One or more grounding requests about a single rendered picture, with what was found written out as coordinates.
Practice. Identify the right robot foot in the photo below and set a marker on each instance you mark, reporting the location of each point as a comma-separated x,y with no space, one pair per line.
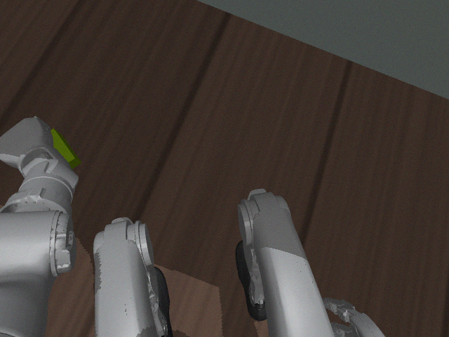
256,311

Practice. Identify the left robot hand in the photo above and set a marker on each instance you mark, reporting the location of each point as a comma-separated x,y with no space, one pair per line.
25,134

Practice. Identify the left robot arm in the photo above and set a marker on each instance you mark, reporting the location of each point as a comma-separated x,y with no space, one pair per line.
37,240

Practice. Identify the left robot foot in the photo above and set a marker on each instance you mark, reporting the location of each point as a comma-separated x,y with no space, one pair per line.
164,301

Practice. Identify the small box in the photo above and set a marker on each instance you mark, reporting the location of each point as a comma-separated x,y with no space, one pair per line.
62,146

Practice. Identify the right robot hand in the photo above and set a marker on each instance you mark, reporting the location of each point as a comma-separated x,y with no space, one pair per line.
361,324

